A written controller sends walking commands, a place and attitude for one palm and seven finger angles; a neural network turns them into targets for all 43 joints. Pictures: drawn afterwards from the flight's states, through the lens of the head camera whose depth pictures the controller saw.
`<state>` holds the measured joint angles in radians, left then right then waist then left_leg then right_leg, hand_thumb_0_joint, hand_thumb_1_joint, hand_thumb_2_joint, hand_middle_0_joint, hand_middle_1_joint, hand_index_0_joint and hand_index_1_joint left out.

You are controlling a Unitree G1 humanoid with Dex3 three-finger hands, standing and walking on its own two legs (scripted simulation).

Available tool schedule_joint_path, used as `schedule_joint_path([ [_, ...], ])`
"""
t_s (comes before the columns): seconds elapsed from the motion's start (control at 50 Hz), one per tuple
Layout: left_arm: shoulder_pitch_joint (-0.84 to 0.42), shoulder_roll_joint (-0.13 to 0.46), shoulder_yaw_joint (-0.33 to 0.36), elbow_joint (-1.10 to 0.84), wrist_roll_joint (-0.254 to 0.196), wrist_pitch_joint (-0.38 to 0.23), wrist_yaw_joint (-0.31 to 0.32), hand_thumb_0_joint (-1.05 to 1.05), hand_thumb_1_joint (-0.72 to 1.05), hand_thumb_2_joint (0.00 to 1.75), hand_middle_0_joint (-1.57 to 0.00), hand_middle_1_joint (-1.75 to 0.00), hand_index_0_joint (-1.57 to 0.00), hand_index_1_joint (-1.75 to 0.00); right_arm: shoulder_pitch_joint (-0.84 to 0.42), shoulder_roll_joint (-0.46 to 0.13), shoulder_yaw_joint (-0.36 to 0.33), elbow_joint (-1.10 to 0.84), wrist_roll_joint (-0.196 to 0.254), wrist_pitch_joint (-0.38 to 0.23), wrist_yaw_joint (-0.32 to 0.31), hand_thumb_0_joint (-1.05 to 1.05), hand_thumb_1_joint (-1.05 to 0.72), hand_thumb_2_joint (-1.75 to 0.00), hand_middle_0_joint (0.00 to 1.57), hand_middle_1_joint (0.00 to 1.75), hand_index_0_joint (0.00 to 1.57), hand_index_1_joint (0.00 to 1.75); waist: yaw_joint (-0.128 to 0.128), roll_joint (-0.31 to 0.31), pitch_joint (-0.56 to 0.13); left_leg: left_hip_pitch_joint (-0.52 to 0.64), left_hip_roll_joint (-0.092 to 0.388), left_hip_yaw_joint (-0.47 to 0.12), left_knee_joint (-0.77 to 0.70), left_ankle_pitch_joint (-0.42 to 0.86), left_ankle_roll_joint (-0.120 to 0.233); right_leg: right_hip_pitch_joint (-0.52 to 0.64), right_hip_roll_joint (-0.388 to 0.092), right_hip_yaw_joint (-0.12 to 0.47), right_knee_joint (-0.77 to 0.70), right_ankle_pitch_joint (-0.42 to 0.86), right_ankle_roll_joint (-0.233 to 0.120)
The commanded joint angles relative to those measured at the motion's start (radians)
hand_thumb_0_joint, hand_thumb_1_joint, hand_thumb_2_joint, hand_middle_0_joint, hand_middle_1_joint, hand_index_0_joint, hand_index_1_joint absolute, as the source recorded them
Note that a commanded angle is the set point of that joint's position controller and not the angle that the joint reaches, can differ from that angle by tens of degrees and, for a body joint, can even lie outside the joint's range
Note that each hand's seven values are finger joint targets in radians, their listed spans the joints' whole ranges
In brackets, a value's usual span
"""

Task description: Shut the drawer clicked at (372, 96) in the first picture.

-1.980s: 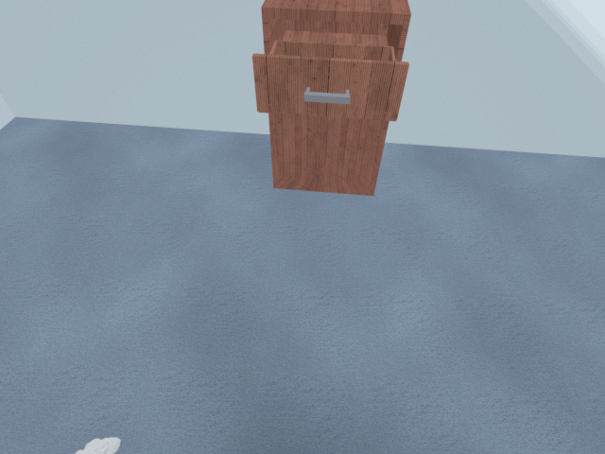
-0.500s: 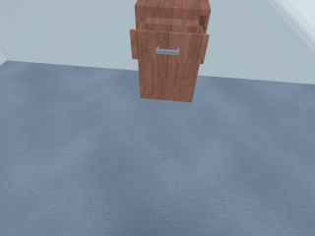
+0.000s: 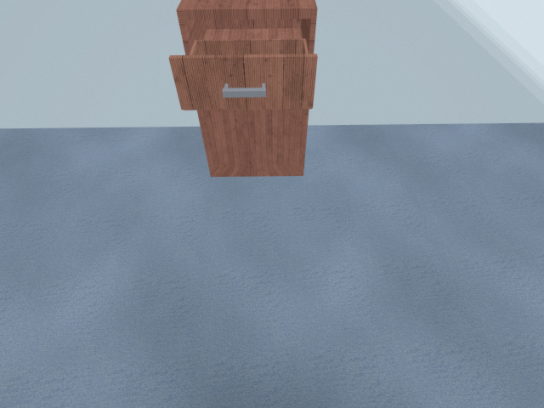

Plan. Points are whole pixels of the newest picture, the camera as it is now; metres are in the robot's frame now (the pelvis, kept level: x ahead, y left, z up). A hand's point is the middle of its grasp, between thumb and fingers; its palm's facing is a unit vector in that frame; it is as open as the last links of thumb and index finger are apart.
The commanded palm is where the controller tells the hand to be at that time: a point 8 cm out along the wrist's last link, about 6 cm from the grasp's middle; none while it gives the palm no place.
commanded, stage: walk to a spot facing it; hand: left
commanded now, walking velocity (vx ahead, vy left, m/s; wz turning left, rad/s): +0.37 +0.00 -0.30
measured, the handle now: (244, 89) +1.02 +0.18 -0.06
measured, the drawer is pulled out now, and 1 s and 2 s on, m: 0.30 0.30 0.30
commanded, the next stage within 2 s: turn to face it in 0.86 s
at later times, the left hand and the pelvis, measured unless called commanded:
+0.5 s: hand (160, 359) +0.23 +0.24 -0.17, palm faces -0.11 -0.98 -0.19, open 7.4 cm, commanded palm none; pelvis +0.20 +0.05 +0.00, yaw -13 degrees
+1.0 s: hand (242, 236) +0.50 +0.12 -0.15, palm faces -0.37 -0.91 -0.19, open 7.3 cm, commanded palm none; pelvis +0.38 -0.02 +0.01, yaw -23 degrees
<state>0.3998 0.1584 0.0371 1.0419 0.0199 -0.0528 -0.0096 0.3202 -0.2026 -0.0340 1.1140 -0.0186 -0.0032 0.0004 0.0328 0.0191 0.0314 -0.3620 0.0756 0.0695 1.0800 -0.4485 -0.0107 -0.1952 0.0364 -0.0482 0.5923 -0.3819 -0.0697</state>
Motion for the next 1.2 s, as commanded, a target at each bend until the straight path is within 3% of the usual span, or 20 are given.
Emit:
schedule_joint_path([
  [0.0, 0.14, 0.156, 0.03, 0.006, 0.005, -0.021, 0.03, 0.0, 0.9, 0.9, -0.2, -0.3, -0.2, -0.3, -0.174, -0.054, -0.028, -0.152, -0.006, -0.051, 0.008, 0.0, -0.9, -0.9, 0.2, 0.3, 0.2, 0.3, 0.006, -0.079, 0.067, -0.351, 0.053, -0.021, 0.071, 0.134, -0.023, 0.15, -0.295, 0.378, -0.357, 0.345, -0.155],
  [0.2, 0.155, 0.134, 0.032, 0.05, 0.009, -0.027, 0.042, 0.0, 0.9, 0.9, -0.2, -0.3, -0.2, -0.3, -0.308, -0.001, -0.027, -0.234, 0.008, -0.056, 0.031, 0.0, -0.9, -0.9, 0.2, 0.3, 0.2, 0.3, 0.017, -0.17, 0.101, -0.176, 0.003, 0.038, -0.34, 0.267, -0.002, 0.111, -0.226, 0.245, -0.367, 0.508, -0.092],
  [0.26, 0.106, 0.155, 0.045, 0.041, 0.004, -0.026, 0.041, 0.0, 0.9, 0.9, -0.2, -0.3, -0.2, -0.3, -0.116, -0.039, -0.04, -0.181, 0.003, -0.069, 0.011, 0.0, -0.9, -0.9, 0.2, 0.3, 0.2, 0.3, -0.075, -0.127, 0.016, 0.132, -0.06, 0.058, -0.498, 0.289, 0.028, 0.075, -0.183, 0.197, -0.154, 0.69, -0.063],
  [0.28, 0.117, 0.137, 0.046, 0.039, 0.0, -0.026, 0.037, 0.0, 0.9, 0.9, -0.2, -0.3, -0.2, -0.3, 0.033, -0.082, -0.049, -0.136, -0.004, -0.073, -0.003, 0.0, -0.9, -0.9, 0.2, 0.3, 0.2, 0.3, -0.125, -0.088, -0.075, 0.359, -0.03, 0.021, -0.531, 0.304, 0.048, -0.013, -0.147, 0.186, 0.047, 0.652, -0.043],
  [0.32, 0.145, 0.052, 0.04, -0.011, -0.012, -0.026, 0.017, 0.0, 0.9, 0.9, -0.2, -0.3, -0.2, -0.3, 0.246, -0.255, -0.083, -0.097, -0.014, -0.073, -0.016, 0.0, -0.9, -0.9, 0.2, 0.3, 0.2, 0.3, -0.155, 0.281, -0.218, 0.589, 0.418, -0.593, -0.778, 0.154, 0.21, -0.359, 0.043, 0.053, 0.647, -0.163, 0.014],
  [0.34, 0.075, 0.064, 0.039, -0.039, -0.002, -0.026, 0.016, 0.0, 0.9, 0.9, -0.2, -0.3, -0.2, -0.3, 0.17, -0.228, -0.076, -0.114, -0.003, -0.061, -0.013, 0.0, -0.9, -0.9, 0.2, 0.3, 0.2, 0.3, -0.134, 0.131, -0.104, 0.416, 0.43, -0.614, -0.848, -0.056, 0.249, -0.418, -0.018, 0.074, 0.741, -0.161, -0.006],
  [0.38, 0.01, 0.059, 0.043, -0.041, 0.009, -0.004, 0.004, 0.0, 0.9, 0.9, -0.2, -0.3, -0.2, -0.3, 0.005, -0.095, -0.047, -0.145, -0.005, -0.068, -0.018, 0.0, -0.9, -0.9, 0.2, 0.3, 0.2, 0.3, -0.066, 0.2, 0.043, 0.174, 0.345, -0.446, -0.92, -0.218, 0.18, -0.459, -0.105, 0.084, 0.787, 0.007, 0.005],
  [0.46, 0.026, 0.015, 0.04, -0.043, 0.017, 0.041, -0.018, 0.0, 0.9, 0.9, -0.2, -0.3, -0.2, -0.3, -0.051, -0.058, -0.035, -0.141, -0.007, -0.093, -0.022, 0.0, -0.9, -0.9, 0.2, 0.3, 0.2, 0.3, 0.01, 0.081, 0.027, 0.032, 0.262, -0.13, -0.909, 0.07, 0.149, -0.351, -0.152, 0.053, 0.595, 0.085, 0.033],
  [0.64, -0.224, 0.059, 0.045, -0.162, 0.015, 0.04, -0.038, 0.0, 0.9, 0.9, -0.2, -0.3, -0.2, -0.3, 0.017, -0.14, -0.057, -0.134, -0.015, -0.079, -0.005, 0.0, -0.9, -0.9, 0.2, 0.3, 0.2, 0.3, -0.041, 0.062, 0.049, 0.146, 0.277, 0.038, -0.843, 0.19, 0.145, -0.225, -0.127, -0.043, 0.105, 0.16, 0.056],
  [0.7, -0.13, 0.109, 0.052, -0.132, 0.018, 0.026, -0.032, 0.0, 0.9, 0.9, -0.2, -0.3, -0.2, -0.3, 0.03, -0.138, -0.051, -0.132, -0.014, -0.064, -0.001, 0.0, -0.9, -0.9, 0.2, 0.3, 0.2, 0.3, 0.014, -0.022, -0.014, 0.117, 0.215, 0.121, -0.565, 0.362, 0.092, 0.032, -0.044, -0.107, -0.052, 0.159, 0.026],
  [0.72, 0.005, 0.184, 0.071, -0.096, 0.02, 0.014, -0.023, 0.0, 0.9, 0.9, -0.2, -0.3, -0.2, -0.3, 0.016, -0.119, -0.04, -0.147, -0.006, -0.065, 0.007, 0.0, -0.9, -0.9, 0.2, 0.3, 0.2, 0.3, 0.083, -0.139, -0.086, -0.02, 0.153, 0.207, -0.276, 0.366, 0.043, 0.243, -0.151, 0.046, -0.121, 0.055, -0.034],
  [0.74, 0.13, 0.316, 0.101, -0.075, 0.011, 0.004, -0.009, 0.0, 0.9, 0.9, -0.2, -0.3, -0.2, -0.3, -0.003, -0.058, -0.023, -0.199, 0.004, -0.069, 0.013, 0.0, -0.9, -0.9, 0.2, 0.3, 0.2, 0.3, 0.112, -0.371, -0.157, -0.317, 0.004, 0.205, 0.055, -0.114, -0.011, 0.421, -0.43, 0.535, -0.276, 0.07, -0.165],
  [0.78, 0.054, 0.313, 0.095, -0.092, -0.005, 0.01, 0.007, 0.0, 0.9, 0.9, -0.2, -0.3, -0.2, -0.3, -0.103, -0.105, -0.037, -0.22, 0.002, -0.068, 0.006, 0.0, -0.9, -0.9, 0.2, 0.3, 0.2, 0.3, 0.088, -0.202, -0.123, -0.408, 0.051, -0.015, 0.25, -0.041, 0.007, 0.302, -0.438, 0.566, -0.366, -0.048, -0.198],
  [0.86, -0.139, 0.194, 0.056, -0.128, 0.004, -0.008, 0.02, 0.0, 0.9, 0.9, -0.2, -0.3, -0.2, -0.3, -0.019, -0.072, -0.029, -0.166, -0.012, -0.034, 0.005, 0.0, -0.9, -0.9, 0.2, 0.3, 0.2, 0.3, -0.05, -0.117, -0.014, -0.22, 0.096, -0.019, 0.059, 0.126, -0.027, -0.015, -0.313, 0.221, -0.368, 0.265, -0.13],
  [1.0, -0.088, 0.179, 0.045, -0.066, 0.005, -0.008, 0.02, 0.0, 0.9, 0.9, -0.2, -0.3, -0.2, -0.3, -0.053, -0.015, -0.013, -0.168, -0.001, -0.034, 0.013, 0.0, -0.9, -0.9, 0.2, 0.3, 0.2, 0.3, -0.033, -0.13, -0.037, -0.068, 0.024, 0.035, -0.321, 0.184, -0.023, 0.016, -0.261, 0.117, -0.326, 0.395, -0.103],
  [1.08, -0.08, 0.145, 0.036, -0.038, -0.005, 0.009, 0.03, 0.0, 0.9, 0.9, -0.2, -0.3, -0.2, -0.3, 0.02, -0.032, -0.007, -0.117, 0.0, -0.046, 0.002, 0.0, -0.9, -0.9, 0.2, 0.3, 0.2, 0.3, -0.06, -0.075, -0.027, 0.159, -0.014, 0.028, -0.562, 0.352, 0.005, -0.004, -0.207, 0.016, -0.169, 0.366, -0.022],
  [1.1, -0.064, 0.12, 0.03, -0.037, -0.004, 0.018, 0.03, 0.0, 0.9, 0.9, -0.2, -0.3, -0.2, -0.3, 0.084, -0.089, -0.017, -0.103, -0.002, -0.049, -0.002, 0.0, -0.9, -0.9, 0.2, 0.3, 0.2, 0.3, -0.076, 0.059, -0.062, 0.262, 0.051, -0.075, -0.603, 0.508, 0.036, -0.059, -0.159, -0.029, -0.011, 0.259, 0.02],
  [1.12, -0.024, 0.076, 0.027, -0.051, -0.014, 0.024, 0.03, 0.0, 0.9, 0.9, -0.2, -0.3, -0.2, -0.3, 0.14, -0.181, -0.034, -0.109, -0.012, -0.046, -0.009, 0.0, -0.9, -0.9, 0.2, 0.3, 0.2, 0.3, -0.079, 0.267, -0.094, 0.35, 0.25, -0.327, -0.681, 0.705, 0.144, -0.202, -0.061, -0.101, 0.199, -0.058, 0.074],
  [1.14, -0.045, 0.085, 0.02, -0.063, -0.007, 0.026, 0.036, 0.0, 0.9, 0.9, -0.2, -0.3, -0.2, -0.3, 0.149, -0.186, -0.033, -0.104, -0.006, -0.035, -0.021, 0.0, -0.9, -0.9, 0.2, 0.3, 0.2, 0.3, -0.083, 0.282, -0.098, 0.35, 0.32, -0.483, -0.763, 0.726, 0.221, -0.268, -0.027, -0.035, 0.397, -0.282, 0.088],
  [1.18, -0.12, 0.103, 0.033, -0.064, -0.003, 0.035, 0.036, 0.0, 0.9, 0.9, -0.2, -0.3, -0.2, -0.3, 0.055, -0.149, -0.027, -0.122, -0.002, -0.027, -0.033, 0.0, -0.9, -0.9, 0.2, 0.3, 0.2, 0.3, -0.065, 0.21, -0.031, 0.224, 0.276, -0.451, -0.786, 0.606, 0.244, -0.333, -0.089, 0.048, 0.542, -0.194, 0.087],
])
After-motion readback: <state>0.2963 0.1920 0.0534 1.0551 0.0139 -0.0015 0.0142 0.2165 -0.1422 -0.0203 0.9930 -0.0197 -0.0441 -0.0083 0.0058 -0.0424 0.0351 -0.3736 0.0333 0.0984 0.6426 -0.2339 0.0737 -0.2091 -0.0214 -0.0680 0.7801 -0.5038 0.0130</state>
